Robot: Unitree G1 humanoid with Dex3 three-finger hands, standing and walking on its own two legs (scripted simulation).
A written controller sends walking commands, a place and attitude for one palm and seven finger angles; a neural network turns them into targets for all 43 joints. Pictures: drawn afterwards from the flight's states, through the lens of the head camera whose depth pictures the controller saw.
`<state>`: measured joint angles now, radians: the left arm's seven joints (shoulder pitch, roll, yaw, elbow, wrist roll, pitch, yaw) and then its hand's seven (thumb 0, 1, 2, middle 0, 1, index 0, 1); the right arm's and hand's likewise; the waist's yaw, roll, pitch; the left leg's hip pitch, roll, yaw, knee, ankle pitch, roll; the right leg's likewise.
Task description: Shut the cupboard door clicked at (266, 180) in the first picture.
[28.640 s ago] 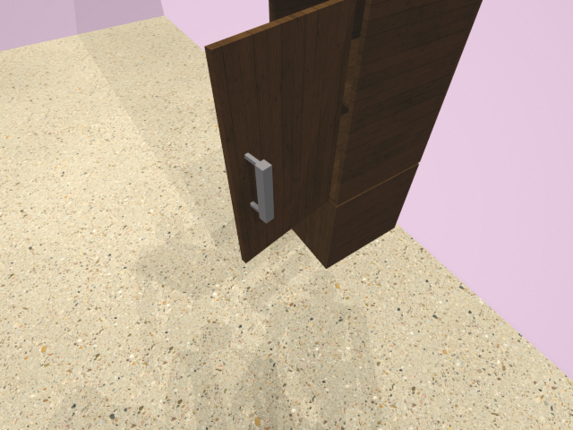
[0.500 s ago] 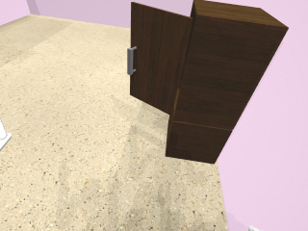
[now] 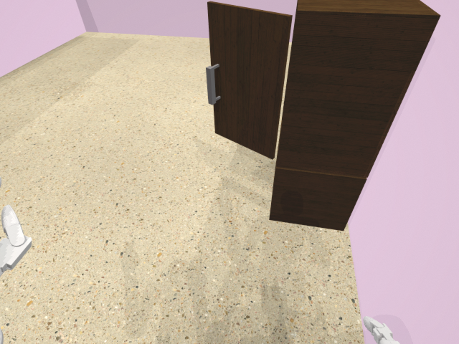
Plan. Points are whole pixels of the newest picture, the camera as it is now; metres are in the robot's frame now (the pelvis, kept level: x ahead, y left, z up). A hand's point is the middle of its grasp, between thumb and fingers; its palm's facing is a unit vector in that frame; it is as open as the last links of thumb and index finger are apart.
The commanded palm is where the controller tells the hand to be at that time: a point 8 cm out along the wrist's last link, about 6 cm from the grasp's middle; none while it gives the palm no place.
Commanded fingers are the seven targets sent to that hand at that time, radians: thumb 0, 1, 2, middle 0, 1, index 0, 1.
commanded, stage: stop stepping back and stand still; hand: left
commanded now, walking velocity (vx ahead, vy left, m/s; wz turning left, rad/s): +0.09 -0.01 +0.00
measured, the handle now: (214, 84) +1.15 +0.16 -0.06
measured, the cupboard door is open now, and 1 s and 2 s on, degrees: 63 63 63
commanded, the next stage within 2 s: let the arm hang, fingers relaxed in 0.72 s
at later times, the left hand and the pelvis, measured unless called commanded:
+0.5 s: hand (52, 209) +0.27 +0.30 +0.15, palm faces +0.44 -0.73 -0.52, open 7.4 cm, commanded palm +0.21 +0.32 +0.18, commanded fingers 0.00 0.90 0.90 -0.20 -0.30 -0.20 -0.30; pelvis +0.07 +0.02 -0.01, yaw +0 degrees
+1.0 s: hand (107, 302) +0.22 +0.26 -0.07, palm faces +0.01 -0.92 -0.40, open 7.4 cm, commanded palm none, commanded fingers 0.00 0.90 0.90 -0.20 -0.30 -0.20 -0.30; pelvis +0.04 +0.04 -0.01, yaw +0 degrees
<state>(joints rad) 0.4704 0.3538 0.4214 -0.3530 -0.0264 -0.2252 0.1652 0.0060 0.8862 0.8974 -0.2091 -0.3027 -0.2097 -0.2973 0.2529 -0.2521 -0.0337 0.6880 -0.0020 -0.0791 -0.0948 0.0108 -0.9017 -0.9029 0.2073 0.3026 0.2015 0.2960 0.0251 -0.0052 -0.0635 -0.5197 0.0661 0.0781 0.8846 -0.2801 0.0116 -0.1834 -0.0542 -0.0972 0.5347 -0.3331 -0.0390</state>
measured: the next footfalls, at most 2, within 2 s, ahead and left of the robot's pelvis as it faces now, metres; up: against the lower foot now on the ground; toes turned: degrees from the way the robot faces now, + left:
left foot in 0.12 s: +0.11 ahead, +0.14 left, +0.00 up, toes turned +4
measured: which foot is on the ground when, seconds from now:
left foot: up 0.00-0.10, down 0.12-1.00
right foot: down 0.00-1.00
